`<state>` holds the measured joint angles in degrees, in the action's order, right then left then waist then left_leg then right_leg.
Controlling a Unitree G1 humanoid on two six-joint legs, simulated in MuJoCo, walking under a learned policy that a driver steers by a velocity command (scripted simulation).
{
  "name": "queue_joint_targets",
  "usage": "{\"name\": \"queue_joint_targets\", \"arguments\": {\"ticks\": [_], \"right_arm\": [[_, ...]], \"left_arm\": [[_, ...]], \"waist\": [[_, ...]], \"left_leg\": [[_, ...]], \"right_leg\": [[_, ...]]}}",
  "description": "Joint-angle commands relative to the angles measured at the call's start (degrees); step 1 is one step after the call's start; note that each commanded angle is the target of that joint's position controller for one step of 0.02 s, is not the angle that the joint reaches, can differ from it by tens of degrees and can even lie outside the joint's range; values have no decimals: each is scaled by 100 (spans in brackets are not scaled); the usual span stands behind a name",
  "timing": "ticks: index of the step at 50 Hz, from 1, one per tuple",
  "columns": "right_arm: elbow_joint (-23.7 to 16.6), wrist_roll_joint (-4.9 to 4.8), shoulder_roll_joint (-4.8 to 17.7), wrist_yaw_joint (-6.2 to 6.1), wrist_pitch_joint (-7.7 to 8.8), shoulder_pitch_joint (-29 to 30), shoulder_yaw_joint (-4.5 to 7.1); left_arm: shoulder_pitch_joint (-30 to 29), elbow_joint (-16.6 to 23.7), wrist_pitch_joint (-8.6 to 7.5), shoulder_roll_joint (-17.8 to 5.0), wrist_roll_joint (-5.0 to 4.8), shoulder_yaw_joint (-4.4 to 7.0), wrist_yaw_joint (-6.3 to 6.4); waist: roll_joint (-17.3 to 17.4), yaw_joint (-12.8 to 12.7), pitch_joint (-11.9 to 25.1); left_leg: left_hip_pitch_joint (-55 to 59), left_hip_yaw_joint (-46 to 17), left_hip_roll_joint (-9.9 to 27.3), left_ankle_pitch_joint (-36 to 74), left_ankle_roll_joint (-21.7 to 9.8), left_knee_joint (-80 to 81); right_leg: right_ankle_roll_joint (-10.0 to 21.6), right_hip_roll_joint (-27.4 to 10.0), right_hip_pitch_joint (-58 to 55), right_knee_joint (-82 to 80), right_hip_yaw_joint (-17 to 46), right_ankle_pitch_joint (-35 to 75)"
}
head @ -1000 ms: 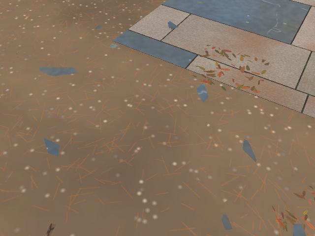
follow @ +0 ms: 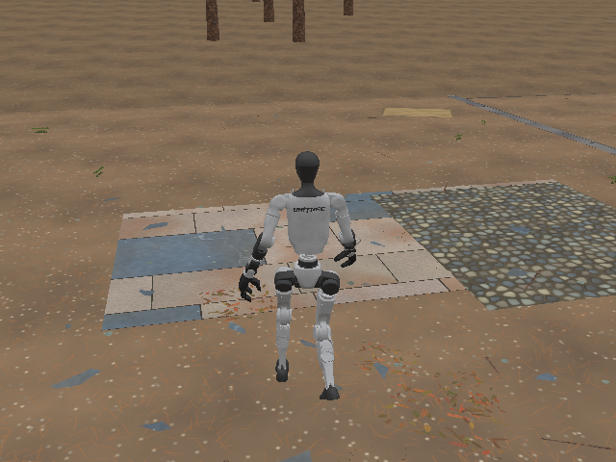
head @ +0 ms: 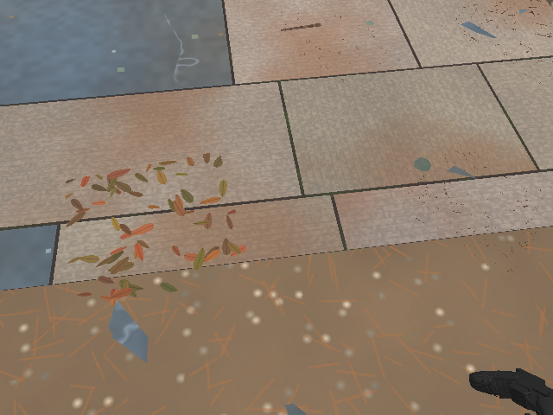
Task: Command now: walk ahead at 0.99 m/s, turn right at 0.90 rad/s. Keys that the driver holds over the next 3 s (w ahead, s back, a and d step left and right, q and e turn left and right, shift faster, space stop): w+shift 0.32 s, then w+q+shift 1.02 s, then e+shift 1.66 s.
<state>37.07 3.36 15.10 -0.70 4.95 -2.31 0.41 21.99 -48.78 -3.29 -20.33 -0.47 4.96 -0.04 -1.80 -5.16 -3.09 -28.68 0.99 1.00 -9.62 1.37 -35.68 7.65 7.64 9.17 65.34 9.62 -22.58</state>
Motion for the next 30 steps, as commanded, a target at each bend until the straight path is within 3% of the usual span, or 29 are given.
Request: {"name": "queue_joint_targets", "arguments": {"ticks": [1, 2, 3, 5, 8, 10, 13, 15, 16, 17, 18, 19, 20, 21, 22, 23, 25, 26, 28, 30], "right_arm": [[140, 23, 661, -9, -34, -1364, 370], [368, 13, 574, -12, -6, -1549, 331], [553, -5, 496, 6, 49, -1669, 298], [805, -140, 375, 115, 184, -1820, 264], [905, -157, 576, 179, 304, -1701, 287], [960, -188, 684, 196, 329, -1711, 298], [1182, -243, 965, 181, 314, -2194, 327], [1321, -236, 1247, 127, 247, -2459, 355], [1374, -216, 1422, 73, 184, -2538, 377], [1437, -208, 1553, 19, 96, -2531, 390], [1416, -258, 1580, -11, 17, -2378, 383], [1245, -235, 1098, 28, 3, -2503, 284], [930, -459, 298, 144, 45, -3075, 138], [810, -443, 920, 83, 56, -2432, 262], [750, -433, 875, 83, 60, -1967, 270], [821, -410, 665, 120, 43, -1955, 215], [1025, -273, 429, 234, -162, -2241, 192], [1066, -239, 364, 282, -263, -2231, 201], [916, -220, 289, 351, -394, -1726, 225], [665, -257, 194, 402, -403, -1078, 193]], "left_arm": [[-668, 750, -7, -341, 163, -72, -96], [-951, 878, 34, -188, 274, -100, -201], [-867, 959, 104, 13, 298, -158, -289], [-1057, 1148, 200, 256, 301, -266, -360], [-1626, 1467, 211, 126, 296, -333, -407], [-2068, 1631, 171, 48, 284, -387, -470], [-2676, 1742, 85, 138, 260, -477, -562], [-2625, 1684, 56, 8, 312, -448, -481], [-2309, 1591, 43, -110, 354, -401, -418], [-1462, 1357, 29, -267, 384, -319, -340], [-194, 953, 12, -438, 390, -206, -242], [546, 716, 15, -928, 494, -46, -113], [261, 850, -2, -1401, 508, 74, -58], [197, 878, 8, -1213, 386, 113, -41], [-100, 703, -60, -816, 361, 19, -24], [-292, 595, -135, -493, 352, -42, -43], [-500, 489, -253, -165, 291, -134, -25], [-436, 412, -318, -13, 246, -169, -44], [-354, 252, -423, 59, 122, -175, -65], [-289, 166, -479, 156, 125, -203, -77]], "waist": [[408, 936, 970], [372, 871, 644], [589, 694, 451], [642, 511, 193], [623, 338, -217], [513, 338, -414], [335, 572, -594], [574, 477, -324], [816, 265, 25], [1004, -201, 551], [958, -854, 1157], [420, -881, 1864], [-1179, -34, 2750], [-399, -354, 2681], [-47, -132, 1436], [175, 122, 697], [-8, 542, 343], [-75, 609, 252], [-94, 651, -112], [-116, 607, -351]], "left_leg": [[3446, -3085, 1970, -2342, -929, 2041], [2944, -2412, 1686, -1635, -841, 2128], [2565, -2026, 1604, -1315, -837, 2213], [2243, -1517, 1526, -802, -831, 2498], [1874, -582, 1385, 32, -871, 3036], [1645, 188, 1093, 639, -783, 3352], [1837, 643, 1142, 1884, -805, 3837], [2816, 866, 1256, 4619, -785, 3131], [3212, 921, 1333, 5948, -748, 2375], [3196, 854, 1394, 6654, -724, 1176], [2665, 801, 1245, 6258, -676, -418], [1301, 571, 871, 3223, -683, -2501], [-681, -49, -65, -1660, -539, -4631], [-1240, -648, 1, -1229, -691, -5049], [-1495, -574, 261, -687, -700, -4747], [-1269, -524, 490, -473, -679, -4270], [-670, -565, 705, -313, -591, -3880], [-599, -564, 772, -295, -570, -3771], [-1115, -467, 849, -72, -528, -3580], [-1349, -170, 743, 551, -529, -3082]], "right_leg": [[-76, -867, 3284, 1357, -389, 662], [-77, -1019, 3192, 1155, -340, 680], [-116, -1081, 3120, 1073, -322, 657], [-153, -1179, 3320, 882, -241, 638], [-249, -1135, 3558, -32, -213, 1372], [-249, -1057, 3106, -1254, -657, 2041], [-38, -844, 2161, -2443, -1368, 2479], [129, -506, 1882, -2774, -1664, 1997], [215, -291, 1488, -2833, -1742, 1589], [326, -197, 514, -2894, -1622, 1209], [427, -293, -961, -3388, -1384, 1362], [400, -1416, -2547, -3232, -90, -23], [592, -3147, -3837, -4049, 2990, -1181], [543, -3110, -3385, -4713, 3325, -1097], [481, -2823, -2389, -4748, 2210, -434], [364, -2610, -1360, -4981, 1480, 287], [116, -2243, -331, -5377, 456, 759], [55, -2174, -142, -5518, 180, 984], [-136, -2046, -154, -5790, -513, 1686], [-391, -1723, -91, -5937, -1380, 2765]]}}
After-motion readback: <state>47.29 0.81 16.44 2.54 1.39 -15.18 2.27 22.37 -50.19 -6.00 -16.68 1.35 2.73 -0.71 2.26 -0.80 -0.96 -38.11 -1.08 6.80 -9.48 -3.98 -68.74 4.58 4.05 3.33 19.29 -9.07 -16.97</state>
